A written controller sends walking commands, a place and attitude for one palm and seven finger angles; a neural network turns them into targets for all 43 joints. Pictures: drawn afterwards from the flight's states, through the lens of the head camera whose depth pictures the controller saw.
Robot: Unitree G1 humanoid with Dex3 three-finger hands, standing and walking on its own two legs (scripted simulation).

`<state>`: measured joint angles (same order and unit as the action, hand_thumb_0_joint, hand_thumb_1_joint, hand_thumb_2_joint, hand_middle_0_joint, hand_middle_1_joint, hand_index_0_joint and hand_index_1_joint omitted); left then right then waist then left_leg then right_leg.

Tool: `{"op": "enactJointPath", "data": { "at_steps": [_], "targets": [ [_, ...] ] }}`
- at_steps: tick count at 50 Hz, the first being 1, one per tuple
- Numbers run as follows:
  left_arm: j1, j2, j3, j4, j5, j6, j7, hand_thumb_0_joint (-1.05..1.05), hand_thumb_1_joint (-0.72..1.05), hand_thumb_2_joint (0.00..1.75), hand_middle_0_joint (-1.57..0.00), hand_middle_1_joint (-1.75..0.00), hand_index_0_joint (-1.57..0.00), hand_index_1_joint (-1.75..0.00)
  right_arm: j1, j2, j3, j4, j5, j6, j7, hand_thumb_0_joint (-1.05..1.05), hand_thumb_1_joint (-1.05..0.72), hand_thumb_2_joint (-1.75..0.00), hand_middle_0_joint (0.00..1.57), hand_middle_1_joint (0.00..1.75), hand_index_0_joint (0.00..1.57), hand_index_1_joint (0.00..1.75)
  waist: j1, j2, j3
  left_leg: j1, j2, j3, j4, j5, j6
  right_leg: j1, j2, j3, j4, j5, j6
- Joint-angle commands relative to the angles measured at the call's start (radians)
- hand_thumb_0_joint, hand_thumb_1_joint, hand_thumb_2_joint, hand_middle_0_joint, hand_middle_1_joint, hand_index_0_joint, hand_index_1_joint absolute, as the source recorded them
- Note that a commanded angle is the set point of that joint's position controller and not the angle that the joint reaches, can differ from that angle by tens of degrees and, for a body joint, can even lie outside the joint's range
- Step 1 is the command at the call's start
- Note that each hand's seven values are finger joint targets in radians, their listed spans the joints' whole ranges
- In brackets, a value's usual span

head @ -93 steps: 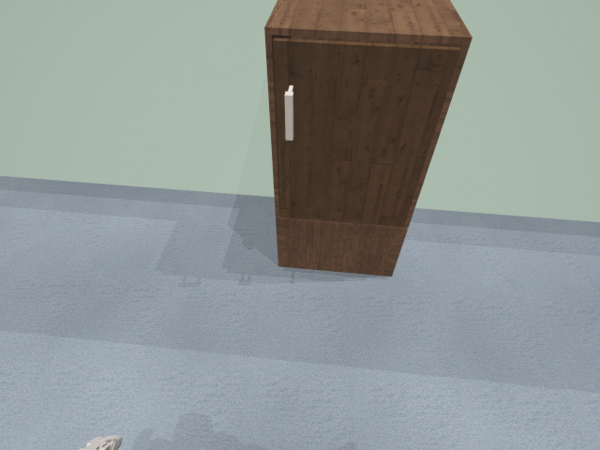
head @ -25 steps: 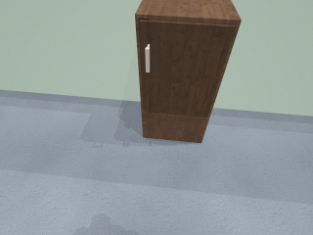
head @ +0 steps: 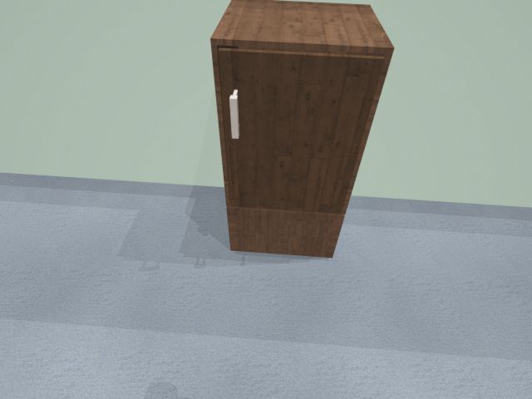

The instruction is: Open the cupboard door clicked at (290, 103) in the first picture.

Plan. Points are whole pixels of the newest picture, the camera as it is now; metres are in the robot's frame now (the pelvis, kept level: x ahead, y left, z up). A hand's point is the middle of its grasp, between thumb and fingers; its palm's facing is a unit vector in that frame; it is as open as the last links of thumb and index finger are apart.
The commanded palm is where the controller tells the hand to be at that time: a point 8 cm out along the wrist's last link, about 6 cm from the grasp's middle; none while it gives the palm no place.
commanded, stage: take the last steps up to it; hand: left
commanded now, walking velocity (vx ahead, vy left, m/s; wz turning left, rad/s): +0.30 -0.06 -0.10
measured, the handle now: (235, 114) +0.86 +0.14 -0.01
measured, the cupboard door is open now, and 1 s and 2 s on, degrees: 0 0 0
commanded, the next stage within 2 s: come to a stop and stand still in 0.70 s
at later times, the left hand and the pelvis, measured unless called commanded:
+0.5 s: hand out of the picture +0.07 +0.19 -0.19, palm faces +0.06 -0.99 -0.13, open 7.4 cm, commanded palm none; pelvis +0.17 +0.03 -0.01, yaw -3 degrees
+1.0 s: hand (209, 274) +0.42 +0.15 -0.17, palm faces -0.08 -0.98 -0.17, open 7.4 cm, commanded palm none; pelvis +0.33 +0.00 +0.00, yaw -3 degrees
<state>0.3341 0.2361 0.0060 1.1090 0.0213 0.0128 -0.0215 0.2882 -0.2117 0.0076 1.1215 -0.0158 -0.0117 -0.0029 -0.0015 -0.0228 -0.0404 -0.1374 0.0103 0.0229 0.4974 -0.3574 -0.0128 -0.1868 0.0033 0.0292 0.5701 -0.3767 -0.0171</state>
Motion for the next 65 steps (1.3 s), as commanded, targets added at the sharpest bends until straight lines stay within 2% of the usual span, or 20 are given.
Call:
{"op": "enactJointPath", "data": {
  "at_steps": [1, 3, 4, 8, 15, 18, 19, 20, 21, 22, 24, 28, 37, 44, 46, 47, 49, 50, 56, 65],
  "targets": [
    [0.077, 0.072, 0.035, -0.046, 0.001, -0.049, 0.009, 0.0, 0.9, 0.9, -0.2, -0.3, -0.2, -0.3, 0.018, -0.173, -0.056, -0.046, 0.0, -0.029, -0.02, 0.0, -0.9, -0.9, 0.2, 0.3, 0.2, 0.3, 0.035, 0.112, 0.131, -0.075, 0.184, -0.141, -0.021, 0.164, 0.112, -0.033, -0.031, -0.009, -0.077, 0.108, -0.039],
    [0.279, 0.169, 0.069, 0.02, 0.005, -0.067, 0.031, 0.0, 0.9, 0.9, -0.2, -0.3, -0.2, -0.3, -0.075, -0.078, -0.041, -0.108, 0.006, -0.046, -0.016, 0.0, -0.9, -0.9, 0.2, 0.3, 0.2, 0.3, 0.105, -0.255, 0.108, -0.475, 0.008, 0.098, 0.387, -0.015, 0.021, 0.326, -0.273, 0.369, -0.247, 0.465, -0.151],
    [0.362, 0.17, 0.067, 0.05, -0.001, -0.073, 0.043, 0.0, 0.9, 0.9, -0.2, -0.3, -0.2, -0.3, -0.16, -0.086, -0.044, -0.137, -0.001, -0.047, -0.016, 0.0, -0.9, -0.9, 0.2, 0.3, 0.2, 0.3, 0.135, -0.242, 0.146, -0.59, 0.019, 0.046, 0.547, -0.239, 0.019, 0.347, -0.344, 0.454, -0.249, 0.7, -0.209],
    [0.324, 0.073, 0.047, 0.038, 0.01, -0.079, 0.063, 0.0, 0.9, 0.9, -0.2, -0.3, -0.2, -0.3, -0.196, -0.043, -0.053, -0.141, -0.002, -0.047, 0.0, 0.0, -0.9, -0.9, 0.2, 0.3, 0.2, 0.3, 0.09, -0.032, 0.158, -0.676, 0.083, 0.034, 0.629, -0.137, 0.019, 0.368, -0.28, 0.284, -0.226, 0.704, -0.205],
    [0.205, 0.033, 0.036, 0.024, 0.004, -0.089, 0.06, 0.0, 0.9, 0.9, -0.2, -0.3, -0.2, -0.3, -0.176, 0.016, -0.052, -0.156, 0.01, -0.035, 0.023, 0.0, -0.9, -0.9, 0.2, 0.3, 0.2, 0.3, -0.011, -0.121, 0.193, -0.277, 0.03, 0.127, 0.281, 0.146, 0.037, 0.013, -0.165, 0.103, -0.325, 0.658, -0.134],
    [0.177, 0.053, 0.052, 0.03, -0.002, -0.092, 0.058, 0.0, 0.9, 0.9, -0.2, -0.3, -0.2, -0.3, 0.098, -0.026, -0.07, -0.073, 0.003, -0.05, -0.001, 0.0, -0.9, -0.9, 0.2, 0.3, 0.2, 0.3, -0.127, -0.08, 0.047, 0.064, -0.013, 0.123, 0.118, 0.251, 0.067, -0.006, -0.124, 0.036, -0.011, 0.793, -0.096],
    [0.2, 0.028, 0.052, 0.031, -0.009, -0.093, 0.053, 0.0, 0.9, 0.9, -0.2, -0.3, -0.2, -0.3, 0.225, -0.083, -0.083, -0.037, -0.004, -0.053, -0.014, 0.0, -0.9, -0.9, 0.2, 0.3, 0.2, 0.3, -0.168, 0.003, -0.042, 0.23, 0.064, 0.025, 0.08, 0.254, 0.088, -0.074, -0.083, 0.019, 0.199, 0.631, -0.077],
    [0.284, -0.032, 0.051, 0.023, -0.021, -0.086, 0.044, 0.0, 0.9, 0.9, -0.2, -0.3, -0.2, -0.3, 0.287, -0.178, -0.105, -0.026, -0.02, -0.058, -0.021, 0.0, -0.9, -0.9, 0.2, 0.3, 0.2, 0.3, -0.143, 0.279, -0.144, 0.375, 0.348, -0.361, -0.045, 0.252, 0.184, -0.253, 0.047, -0.056, 0.545, 0.04, -0.036],
    [0.289, -0.039, 0.046, 0.002, -0.016, -0.086, 0.045, 0.0, 0.9, 0.9, -0.2, -0.3, -0.2, -0.3, 0.262, -0.203, -0.101, -0.037, -0.002, -0.05, -0.023, 0.0, -0.9, -0.9, 0.2, 0.3, 0.2, 0.3, -0.101, 0.294, -0.158, 0.301, 0.465, -0.583, -0.222, 0.131, 0.251, -0.32, 0.058, 0.011, 0.749, -0.173, -0.045],
    [0.226, -0.029, 0.042, -0.02, -0.01, -0.076, 0.043, 0.0, 0.9, 0.9, -0.2, -0.3, -0.2, -0.3, 0.158, -0.176, -0.101, -0.066, 0.004, -0.041, -0.022, 0.0, -0.9, -0.9, 0.2, 0.3, 0.2, 0.3, -0.08, 0.164, -0.01, 0.109, 0.463, -0.578, -0.297, -0.115, 0.284, -0.357, -0.009, 0.022, 0.82, -0.141, -0.051],
    [0.15, -0.053, 0.049, -0.016, 0.008, -0.059, 0.031, 0.0, 0.9, 0.9, -0.2, -0.3, -0.2, -0.3, 0.016, -0.053, -0.069, -0.095, -0.001, -0.051, -0.026, 0.0, -0.9, -0.9, 0.2, 0.3, 0.2, 0.3, -0.019, 0.075, 0.184, -0.167, 0.375, -0.41, -0.344, -0.152, 0.221, -0.377, -0.079, 0.017, 0.8, 0.018, -0.036],
    [0.213, -0.104, 0.046, -0.016, 0.016, -0.024, 0.021, 0.0, 0.9, 0.9, -0.2, -0.3, -0.2, -0.3, -0.004, -0.012, -0.057, -0.086, 0.0, -0.078, -0.022, 0.0, -0.9, -0.9, 0.2, 0.3, 0.2, 0.3, 0.056, 0.066, 0.13, -0.265, 0.258, -0.114, -0.332, 0.069, 0.168, -0.282, -0.101, -0.018, 0.657, 0.123, -0.003],
    [-0.056, -0.046, 0.063, -0.107, 0.009, -0.017, 0.013, 0.0, 0.9, 0.9, -0.2, -0.3, -0.2, -0.3, 0.165, -0.022, -0.059, -0.038, 0.001, -0.082, -0.035, 0.0, -0.9, -0.9, 0.2, 0.3, 0.2, 0.3, -0.009, 0.076, 0.15, 0.018, 0.257, -0.071, -0.315, 0.46, 0.157, -0.464, -0.122, -0.04, 0.379, 0.242, 0.04],
    [-0.149, -0.074, 0.031, -0.115, 0.001, -0.023, 0.036, 0.0, 0.9, 0.9, -0.2, -0.3, -0.2, -0.3, 0.201, -0.017, -0.044, 0.006, -0.007, -0.051, -0.049, 0.0, -0.9, -0.9, 0.2, 0.3, 0.2, 0.3, -0.032, 0.143, 0.115, 0.059, 0.227, 0.013, -0.124, 0.937, 0.133, -0.195, -0.044, -0.121, 0.037, 0.195, 0.016],
    [-0.065, -0.036, 0.038, -0.094, 0.001, -0.026, 0.045, 0.0, 0.9, 0.9, -0.2, -0.3, -0.2, -0.3, 0.192, -0.023, -0.05, 0.012, 0.004, -0.039, -0.05, 0.0, -0.9, -0.9, 0.2, 0.3, 0.2, 0.3, 0.013, 0.127, 0.072, 0.047, 0.2, 0.027, -0.037, 0.843, 0.093, -0.064, -0.048, -0.12, -0.112, 0.332, 0.018],
    [-0.017, 0.02, 0.049, -0.088, 0.004, -0.033, 0.053, 0.0, 0.9, 0.9, -0.2, -0.3, -0.2, -0.3, 0.206, -0.008, -0.053, 0.004, 0.011, -0.033, -0.049, 0.0, -0.9, -0.9, 0.2, 0.3, 0.2, 0.3, 0.027, 0.059, 0.041, -0.022, 0.177, 0.024, 0.044, 0.698, 0.058, 0.052, -0.099, -0.073, -0.139, 0.611, 0.012],
    [0.059, 0.117, 0.073, -0.066, 0.002, -0.042, 0.066, 0.0, 0.9, 0.9, -0.2, -0.3, -0.2, -0.3, 0.257, 0.037, -0.063, -0.01, 0.023, -0.013, -0.044, 0.0, -0.9, -0.9, 0.2, 0.3, 0.2, 0.3, 0.025, -0.108, -0.11, -0.233, 0.008, 0.079, 0.342, -0.158, -0.012, 0.287, -0.423, 0.157, -0.04, 1.411, -0.178],
    [0.059, 0.127, 0.077, -0.074, 0.002, -0.041, 0.07, 0.0, 0.9, 0.9, -0.2, -0.3, -0.2, -0.3, 0.223, 0.03, -0.071, -0.023, 0.023, -0.004, -0.049, 0.0, -0.9, -0.9, 0.2, 0.3, 0.2, 0.3, 0.033, -0.121, -0.129, -0.249, -0.005, 0.026, 0.491, -0.305, -0.007, 0.267, -0.472, 0.151, -0.069, 1.447, -0.236],
    [-0.12, 0.077, 0.085, -0.146, 0.005, -0.012, 0.087, 0.0, 0.9, 0.9, -0.2, -0.3, -0.2, -0.3, 0.102, 0.038, -0.088, -0.067, 0.005, 0.063, -0.031, 0.0, -0.9, -0.9, 0.2, 0.3, 0.2, 0.3, 0.0, -0.072, -0.044, -0.3, 0.015, -0.042, 0.69, -0.159, -0.033, -0.008, -0.362, 0.058, -0.17, 0.9, -0.184],
    [-0.177, 0.104, 0.094, -0.191, 0.018, 0.017, 0.065, 0.0, 0.9, 0.9, -0.2, -0.3, -0.2, -0.3, 0.137, 0.02, -0.077, -0.108, 0.002, 0.033, -0.008, 0.0, -0.9, -0.9, 0.2, 0.3, 0.2, 0.3, -0.035, -0.181, -0.03, -0.029, -0.001, 0.044, 0.102, 0.01, -0.007, -0.204, -0.245, 0.068, -0.223, 0.036, -0.089]
  ]
}}
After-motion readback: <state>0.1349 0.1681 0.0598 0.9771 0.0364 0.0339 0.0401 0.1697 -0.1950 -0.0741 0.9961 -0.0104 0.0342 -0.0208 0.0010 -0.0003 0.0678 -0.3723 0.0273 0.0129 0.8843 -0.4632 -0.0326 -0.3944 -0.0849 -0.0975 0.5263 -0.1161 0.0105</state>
